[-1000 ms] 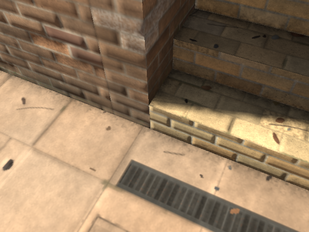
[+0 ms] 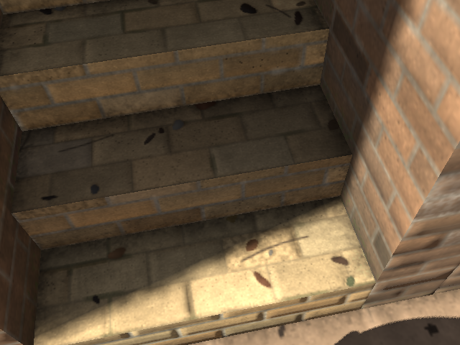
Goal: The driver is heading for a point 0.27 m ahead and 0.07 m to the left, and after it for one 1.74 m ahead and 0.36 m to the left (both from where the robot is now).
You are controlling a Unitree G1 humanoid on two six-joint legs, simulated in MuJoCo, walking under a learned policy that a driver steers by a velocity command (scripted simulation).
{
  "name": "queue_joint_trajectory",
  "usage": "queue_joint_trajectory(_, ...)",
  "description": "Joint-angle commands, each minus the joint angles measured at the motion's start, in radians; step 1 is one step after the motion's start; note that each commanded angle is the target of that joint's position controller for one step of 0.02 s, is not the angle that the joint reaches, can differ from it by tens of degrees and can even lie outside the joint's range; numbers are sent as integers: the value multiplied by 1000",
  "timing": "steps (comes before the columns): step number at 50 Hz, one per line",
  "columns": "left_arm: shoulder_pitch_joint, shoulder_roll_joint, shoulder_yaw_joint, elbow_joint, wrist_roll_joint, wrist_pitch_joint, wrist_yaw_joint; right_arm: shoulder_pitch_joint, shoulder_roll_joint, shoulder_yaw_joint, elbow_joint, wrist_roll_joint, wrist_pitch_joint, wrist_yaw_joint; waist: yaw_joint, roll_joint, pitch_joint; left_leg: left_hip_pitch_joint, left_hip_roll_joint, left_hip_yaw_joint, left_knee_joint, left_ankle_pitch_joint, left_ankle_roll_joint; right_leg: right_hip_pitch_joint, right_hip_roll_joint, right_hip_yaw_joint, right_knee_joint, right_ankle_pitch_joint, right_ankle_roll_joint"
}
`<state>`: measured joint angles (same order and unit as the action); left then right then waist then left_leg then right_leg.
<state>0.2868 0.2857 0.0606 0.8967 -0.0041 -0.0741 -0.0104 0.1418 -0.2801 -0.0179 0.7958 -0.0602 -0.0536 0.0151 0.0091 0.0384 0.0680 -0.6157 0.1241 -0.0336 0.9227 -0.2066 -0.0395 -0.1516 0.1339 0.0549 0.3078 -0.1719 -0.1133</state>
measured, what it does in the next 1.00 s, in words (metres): walks ahead: left foot, then right foot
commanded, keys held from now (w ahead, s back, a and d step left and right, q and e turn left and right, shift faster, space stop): w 1.00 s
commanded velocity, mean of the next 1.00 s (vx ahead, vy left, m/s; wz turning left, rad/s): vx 0.50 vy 0.00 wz -0.09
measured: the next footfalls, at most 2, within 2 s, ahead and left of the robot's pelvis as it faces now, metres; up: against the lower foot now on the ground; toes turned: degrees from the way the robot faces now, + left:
left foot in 0.20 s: +0.25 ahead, +0.13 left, +0.00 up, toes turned -2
right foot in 0.58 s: +0.26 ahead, -0.07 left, +0.00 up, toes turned -2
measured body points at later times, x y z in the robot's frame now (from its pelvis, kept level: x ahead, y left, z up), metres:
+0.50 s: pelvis +0.19 +0.04 +0.00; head +0.21 +0.05 +0.45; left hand +0.32 +0.26 -0.14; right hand +0.24 -0.21 -0.13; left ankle +0.21 +0.12 -0.75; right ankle +0.20 -0.07 -0.72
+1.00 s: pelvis +0.25 +0.01 +0.00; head +0.25 +0.00 +0.45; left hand +0.37 +0.22 -0.12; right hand +0.39 -0.22 -0.12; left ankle +0.21 +0.12 -0.75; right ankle +0.22 -0.06 -0.75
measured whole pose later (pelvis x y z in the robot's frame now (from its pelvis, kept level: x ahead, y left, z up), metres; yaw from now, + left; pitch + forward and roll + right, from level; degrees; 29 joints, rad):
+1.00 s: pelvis +0.25 +0.01 +0.00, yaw -2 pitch +0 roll +0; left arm 0.20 0.14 -0.05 0.88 0.01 -0.08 0.06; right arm 0.10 -0.20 0.02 0.88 -0.01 -0.02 -0.04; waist -0.01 0.02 -0.02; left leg -0.08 -0.01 0.03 0.28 -0.21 0.01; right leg -0.09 0.06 -0.07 0.25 -0.18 -0.07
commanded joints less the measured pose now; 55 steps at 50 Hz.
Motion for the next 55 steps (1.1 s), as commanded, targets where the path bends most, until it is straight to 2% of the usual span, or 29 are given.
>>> queue_joint_trajectory(1,15,104,18,-24,-4,-35,7,-9,-38,2,-49,2,7,-12,-5,-104,-88,101,-39,63,-153,142,3,-16,-228,98,-67,605,-94)
queue_joint_trajectory(3,32,128,22,-21,1,-31,14,-59,-21,13,-65,12,-1,-23,18,-104,-89,152,-60,76,-283,202,10,8,-221,79,-38,661,-68)
queue_joint_trajectory(5,57,108,17,-9,12,-30,21,-44,-16,17,-53,28,-1,-35,23,-148,-120,214,-81,78,-270,191,25,39,-263,103,-15,667,-64)
queue_joint_trajectory(8,42,114,17,-13,14,-35,27,-26,-65,-3,-49,13,-18,-48,0,-116,-109,278,-126,77,-368,87,70,93,-275,127,94,805,-44)
queue_joint_trajectory(9,20,115,12,-18,6,-33,27,58,-68,-10,-22,10,-29,-51,-45,-100,-131,366,-151,87,-450,99,90,96,-249,121,206,835,-31)
queue_joint_trajectory(10,-1,105,7,-28,5,-36,30,176,-91,-24,17,3,-47,-54,-103,-63,-171,508,-122,56,-528,184,113,34,-201,112,352,708,-11)
queue_joint_trajectory(11,-11,47,-15,-63,3,-45,36,289,-159,-40,35,-11,-60,-66,-137,37,-224,689,80,-135,-516,474,158,-146,-124,74,596,377,16)
queue_joint_trajectory(12,179,-28,-32,-51,-11,-32,45,299,-253,-73,59,2,-50,-53,-38,280,-315,800,303,-454,-568,681,350,-348,17,-12,886,-333,41)
queue_joint_trajectory(13,161,36,-23,-12,28,-7,60,246,-169,-62,44,16,-42,-43,-20,73,-263,680,289,-476,-620,426,362,-365,-60,33,991,-325,29)
queue_joint_trajectory(14,85,57,-15,-24,46,-2,55,147,-84,-40,13,26,-41,-38,-8,5,-169,555,229,-376,-660,233,335,-375,-94,41,997,-248,31)
queue_joint_trajectory(15,38,60,-11,-37,47,0,48,86,-39,-24,1,28,-38,-37,5,-10,-117,472,178,-292,-706,155,302,-370,-120,29,964,-207,38)
queue_joint_trajectory(16,14,55,-10,-45,52,7,38,82,-28,-16,4,33,-41,-42,13,14,-78,413,140,-217,-725,209,278,-351,-131,16,921,-180,47)
queue_joint_trajectory(19,45,-30,-39,-43,51,20,24,99,-46,-15,46,35,-54,-46,48,33,-106,341,44,-29,-698,481,242,-194,-122,-73,685,-135,86)
queue_joint_trajectory(21,-14,-74,-60,-47,47,29,42,76,-34,-8,41,34,-57,-47,30,71,-131,359,41,-12,-671,586,231,-115,-110,-97,472,-161,98)
queue_joint_trajectory(24,-57,-54,-67,-66,35,37,67,138,-78,-26,61,33,-43,-51,-6,120,-166,456,82,-90,-652,415,253,-122,-101,-124,311,-216,86)
queue_joint_trajectory(26,-65,-59,-76,-77,25,26,76,143,-71,-27,62,57,-43,-50,-3,116,-143,434,94,-138,-677,228,251,-53,-106,-144,201,-127,72)
queue_joint_trajectory(28,-14,-74,-79,-58,34,15,87,123,-52,-22,58,63,-33,-54,28,76,-130,373,62,-122,-616,184,232,73,-111,-151,100,-85,61)
queue_joint_trajectory(29,15,-53,-73,-49,47,7,91,90,-20,-15,41,61,-30,-55,46,35,-118,343,31,-89,-527,182,213,105,-155,-105,59,-61,58)
queue_joint_trajectory(30,33,-64,-83,-44,52,6,88,53,32,1,10,64,-30,-45,41,-55,-117,284,-4,-47,-439,218,158,151,-235,15,-17,64,49)
queue_joint_trajectory(31,-1,-31,-84,-52,49,8,86,110,82,19,10,64,-19,-38,-19,-229,-106,270,-79,8,-424,-29,101,92,-349,158,-49,155,-4)
queue_joint_trajectory(32,-69,-68,-94,-83,44,9,78,153,61,23,34,50,-5,-43,-55,-206,-86,375,-68,20,-469,-93,73,0,-390,164,-61,198,-49)
queue_joint_trajectory(33,-147,-89,-104,-115,36,4,72,145,43,23,40,35,1,-44,-80,-172,-53,437,-64,13,-544,-36,62,-48,-337,103,-38,233,-28)
queue_joint_trajectory(34,-163,-102,-109,-129,31,-1,71,110,15,19,43,25,1,-46,-62,-115,-31,437,-54,-11,-581,74,52,-29,-280,47,-13,306,8)
queue_joint_trajectory(35,-115,-83,-104,-122,27,-9,74,91,-11,12,42,26,-1,-49,-38,-86,-61,455,-43,-18,-577,199,54,26,-253,17,22,421,35)
queue_joint_trajectory(37,-38,-51,-97,-94,28,-15,77,83,-4,15,44,45,-6,-52,-19,-94,-137,478,-32,-13,-565,296,53,121,-248,8,41,575,67)
queue_joint_trajectory(38,-30,-61,-99,-88,26,-19,80,63,1,19,45,51,-4,-57,-18,-78,-150,488,-23,-26,-584,285,54,134,-261,17,29,593,72)
queue_joint_trajectory(39,-40,-58,-96,-82,22,-20,77,32,2,16,29,70,4,-54,-20,-46,-132,471,-38,-26,-592,273,63,141,-274,33,24,625,74)
queue_joint_trajectory(42,-55,-59,-95,-75,16,-17,79,7,26,23,33,59,17,-52,-28,-56,-156,512,-30,-28,-618,257,58,143,-275,29,0,594,86)
queue_joint_trajectory(55,-110,-57,-102,-52,16,-12,71,-86,10,26,40,48,19,-48,-28,-45,-135,532,-5,-41,-690,215,51,118,-269,30,-86,375,89)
